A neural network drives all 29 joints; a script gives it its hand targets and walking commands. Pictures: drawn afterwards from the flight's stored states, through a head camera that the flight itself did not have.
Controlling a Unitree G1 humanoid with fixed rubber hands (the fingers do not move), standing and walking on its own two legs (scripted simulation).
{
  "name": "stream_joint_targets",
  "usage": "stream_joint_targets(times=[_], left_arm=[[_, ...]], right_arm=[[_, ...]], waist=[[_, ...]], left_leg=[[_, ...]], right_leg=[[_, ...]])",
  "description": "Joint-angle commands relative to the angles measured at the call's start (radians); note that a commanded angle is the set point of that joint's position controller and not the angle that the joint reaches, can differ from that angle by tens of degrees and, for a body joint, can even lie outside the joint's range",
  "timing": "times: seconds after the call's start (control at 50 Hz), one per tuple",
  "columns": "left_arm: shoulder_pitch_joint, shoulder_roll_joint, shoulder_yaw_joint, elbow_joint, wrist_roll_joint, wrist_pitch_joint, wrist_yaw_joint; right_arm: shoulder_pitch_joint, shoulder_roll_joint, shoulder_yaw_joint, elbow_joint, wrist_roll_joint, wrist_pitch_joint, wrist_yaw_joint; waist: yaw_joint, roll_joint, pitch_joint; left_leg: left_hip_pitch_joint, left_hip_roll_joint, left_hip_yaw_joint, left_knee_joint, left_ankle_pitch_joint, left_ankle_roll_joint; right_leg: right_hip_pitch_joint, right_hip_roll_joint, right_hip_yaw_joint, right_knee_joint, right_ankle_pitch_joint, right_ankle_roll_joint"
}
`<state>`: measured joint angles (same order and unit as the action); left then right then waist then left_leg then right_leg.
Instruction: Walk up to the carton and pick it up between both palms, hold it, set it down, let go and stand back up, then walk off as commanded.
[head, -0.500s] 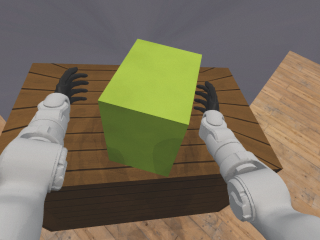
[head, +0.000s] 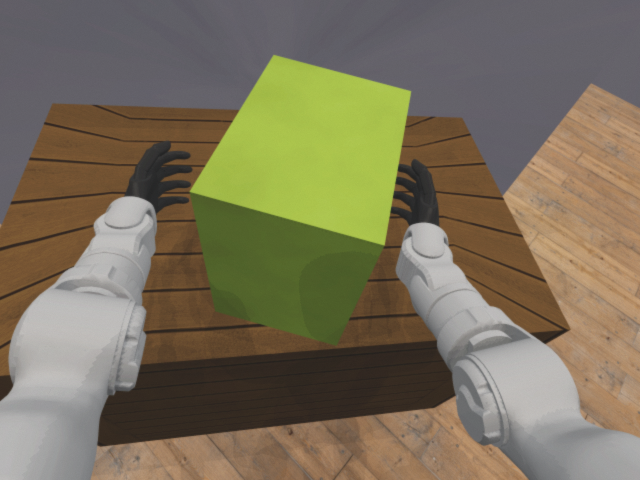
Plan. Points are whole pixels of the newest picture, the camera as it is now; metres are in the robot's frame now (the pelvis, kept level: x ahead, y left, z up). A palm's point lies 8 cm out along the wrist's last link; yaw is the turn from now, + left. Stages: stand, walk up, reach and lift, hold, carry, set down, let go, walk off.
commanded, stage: reach and lift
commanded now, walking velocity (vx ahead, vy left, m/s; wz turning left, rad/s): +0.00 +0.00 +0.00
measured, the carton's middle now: (306, 208) +0.50 -0.05 +0.01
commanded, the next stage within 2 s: none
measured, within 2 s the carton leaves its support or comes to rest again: neither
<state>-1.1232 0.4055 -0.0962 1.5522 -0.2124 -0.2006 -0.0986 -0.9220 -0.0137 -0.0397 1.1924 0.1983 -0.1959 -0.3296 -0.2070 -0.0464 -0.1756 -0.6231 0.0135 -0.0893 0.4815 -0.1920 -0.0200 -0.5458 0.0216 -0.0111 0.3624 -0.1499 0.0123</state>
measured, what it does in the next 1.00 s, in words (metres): stands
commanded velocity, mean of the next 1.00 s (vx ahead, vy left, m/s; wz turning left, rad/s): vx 0.00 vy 0.00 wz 0.00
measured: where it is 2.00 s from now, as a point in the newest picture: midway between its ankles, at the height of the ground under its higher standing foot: outside the picture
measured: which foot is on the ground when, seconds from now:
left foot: down 0.00-1.00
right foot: down 0.00-1.00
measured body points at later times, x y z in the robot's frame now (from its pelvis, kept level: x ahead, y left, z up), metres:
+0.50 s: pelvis +0.00 +0.00 +0.00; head +0.09 +0.05 +0.44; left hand +0.50 +0.12 +0.06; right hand +0.41 -0.17 +0.07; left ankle +0.00 +0.12 -0.74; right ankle -0.01 -0.13 -0.74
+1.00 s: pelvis +0.00 +0.01 +0.00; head +0.09 +0.05 +0.44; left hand +0.50 +0.12 +0.05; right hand +0.41 -0.16 +0.06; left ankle +0.00 +0.12 -0.74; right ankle -0.01 -0.13 -0.74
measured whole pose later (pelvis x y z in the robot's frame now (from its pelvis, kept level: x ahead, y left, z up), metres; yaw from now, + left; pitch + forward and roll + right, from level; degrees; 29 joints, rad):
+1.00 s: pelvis +0.00 +0.01 +0.00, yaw +0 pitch +16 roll -2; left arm -1.10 0.27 0.47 1.48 0.35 -0.23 -0.15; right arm -0.86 0.19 -0.63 1.10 -0.39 -0.34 -0.26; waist -0.20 -0.05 -0.11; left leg -0.55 0.00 -0.09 0.46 -0.20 -0.01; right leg -0.46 0.01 -0.01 0.33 -0.15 0.01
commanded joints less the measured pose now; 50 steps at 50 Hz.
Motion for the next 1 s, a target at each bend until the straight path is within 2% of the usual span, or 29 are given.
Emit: stream_joint_targets(times=[0.0, 0.04, 0.06, 0.1, 0.2, 0.26, 0.28, 0.36, 0.38, 0.42, 0.44, 0.48, 0.56, 0.64, 0.76, 0.82, 0.84, 0.9, 0.98], left_arm=[[-0.451, -0.049, 0.06, -0.181, 0.069, -0.074, 0.006], [-0.456, -0.07, 0.067, -0.189, 0.086, -0.072, 0.005], [-0.454, -0.079, 0.08, -0.194, 0.096, -0.071, 0.004], [-0.458, -0.098, 0.114, -0.208, 0.132, -0.074, -0.004], [-0.434, -0.156, 0.249, -0.228, 0.275, -0.071, -0.013], [-0.43, -0.166, 0.352, -0.233, 0.376, -0.058, -0.01], [-0.427, -0.192, 0.363, -0.23, 0.387, -0.061, -0.016], [-0.426, -0.281, 0.431, -0.21, 0.458, -0.071, -0.037], [-0.442, -0.325, 0.452, -0.207, 0.49, -0.074, -0.046], [-0.45, -0.451, 0.493, -0.171, 0.556, -0.075, -0.075], [-0.45, -0.52, 0.513, -0.155, 0.597, -0.078, -0.09], [-0.452, -0.627, 0.514, -0.134, 0.633, -0.08, -0.109], [-0.42, -0.653, 0.543, -0.1, 0.658, -0.088, -0.116], [-0.397, -0.705, 0.529, -0.088, 0.665, -0.096, -0.117], [-0.376, -0.721, 0.534, -0.082, 0.666, -0.097, -0.123], [-0.381, -0.734, 0.521, -0.098, 0.665, -0.095, -0.121], [-0.373, -0.737, 0.524, -0.087, 0.665, -0.092, -0.122], [-0.371, -0.73, 0.532, -0.086, 0.669, -0.09, -0.128], [-0.374, -0.744, 0.521, -0.083, 0.659, -0.09, -0.129]], right_arm=[[-0.305, 0.037, -0.095, -0.076, -0.035, -0.05, 0.007], [-0.302, 0.053, -0.109, -0.073, -0.053, -0.05, 0.007], [-0.309, 0.066, -0.112, -0.087, -0.062, -0.052, 0.008], [-0.314, 0.098, -0.137, -0.104, -0.107, -0.058, 0.011], [-0.299, 0.181, -0.218, -0.108, -0.228, -0.096, 0.028], [-0.291, 0.222, -0.292, -0.105, -0.322, -0.114, 0.033], [-0.287, 0.255, -0.305, -0.101, -0.345, -0.119, 0.041], [-0.288, 0.337, -0.376, -0.114, -0.451, -0.143, 0.086], [-0.297, 0.387, -0.38, -0.122, -0.481, -0.15, 0.107], [-0.308, 0.51, -0.411, -0.131, -0.565, -0.162, 0.151], [-0.305, 0.572, -0.424, -0.138, -0.614, -0.169, 0.179], [-0.308, 0.65, -0.444, -0.145, -0.673, -0.169, 0.226], [-0.292, 0.695, -0.431, -0.146, -0.702, -0.161, 0.255], [-0.278, 0.715, -0.427, -0.134, -0.707, -0.169, 0.256], [-0.275, 0.734, -0.412, -0.12, -0.7, -0.175, 0.255], [-0.272, 0.734, -0.41, -0.105, -0.69, -0.179, 0.254], [-0.273, 0.73, -0.414, -0.101, -0.692, -0.179, 0.254], [-0.273, 0.737, -0.403, -0.103, -0.69, -0.178, 0.25], [-0.288, 0.737, -0.403, -0.115, -0.686, -0.183, 0.247]], waist=[[-0.007, 0.209, -0.61], [-0.013, 0.21, -0.591], [-0.005, 0.205, -0.597], [-0.009, 0.19, -0.591], [0.02, 0.174, -0.563], [0.039, 0.166, -0.52], [0.036, 0.161, -0.502], [0.031, 0.176, -0.493], [0.042, 0.18, -0.49], [0.037, 0.179, -0.463], [0.046, 0.182, -0.441], [0.054, 0.19, -0.414], [0.092, 0.171, -0.405], [0.073, 0.179, -0.412], [0.085, 0.168, -0.397], [0.086, 0.189, -0.407], [0.078, 0.184, -0.391], [0.087, 0.176, -0.388], [0.079, 0.173, -0.402]], left_leg=[[0.309, -0.02, 0.09, 0.102, 0.352, -0.023], [0.316, -0.019, 0.091, 0.095, 0.337, -0.021], [0.315, -0.02, 0.093, 0.094, 0.338, -0.02], [0.307, -0.021, 0.101, 0.082, 0.311, -0.011], [0.332, -0.021, 0.12, 0.05, 0.338, -0.01], [0.322, -0.024, 0.137, 0.021, 0.305, -0.003], [0.328, -0.022, 0.138, 0.022, 0.311, -0.002], [0.392, -0.018, 0.147, 0.002, 0.321, -0.007], [0.415, -0.019, 0.154, -0.008, 0.324, -0.007], [0.447, -0.02, 0.159, -0.027, 0.318, -0.01], [0.461, -0.022, 0.162, -0.039, 0.322, -0.014], [0.479, -0.021, 0.163, -0.057, 0.314, -0.02], [0.439, -0.021, 0.171, -0.074, 0.312, -0.017], [0.441, -0.019, 0.17, -0.065, 0.355, -0.029], [0.432, -0.014, 0.17, -0.057, 0.374, -0.033], [0.442, -0.012, 0.168, -0.049, 0.395, -0.042], [0.447, -0.01, 0.165, -0.046, 0.4, -0.043], [0.421, -0.014, 0.169, -0.048, 0.371, -0.034], [0.408, -0.011, 0.164, -0.048, 0.371, -0.034]], right_leg=[[0.128, -0.01, -0.04, 0.078, 0.441, -0.007], [0.124, -0.01, -0.044, 0.07, 0.413, -0.007], [0.132, -0.012, -0.041, 0.069, 0.423, -0.006], [0.16, -0.018, -0.04, 0.065, 0.42, -0.001], [0.252, -0.024, -0.047, 0.058, 0.477, 0.011], [0.317, -0.028, -0.047, 0.053, 0.5, 0.02], [0.324, -0.029, -0.049, 0.053, 0.51, 0.021], [0.343, -0.029, -0.067, 0.035, 0.484, 0.012], [0.352, -0.03, -0.071, 0.027, 0.473, 0.011], [0.355, -0.03, -0.084, 0.008, 0.439, 0.005], [0.366, -0.029, -0.088, 0.001, 0.428, 0.003], [0.373, -0.021, -0.091, -0.008, 0.394, -0.004], [0.431, -0.019, -0.072, -0.005, 0.432, 0.003], [0.445, -0.012, -0.073, 0.003, 0.489, 0.01], [0.467, -0.008, -0.069, 0.003, 0.503, 0.011], [0.452, -0.004, -0.074, 0.0, 0.492, 0.006], [0.449, -0.003, -0.075, -0.002, 0.489, 0.004], [0.459, -0.009, -0.066, -0.002, 0.493, 0.008], [0.456, -0.008, -0.068, 0.001, 0.501, 0.006]])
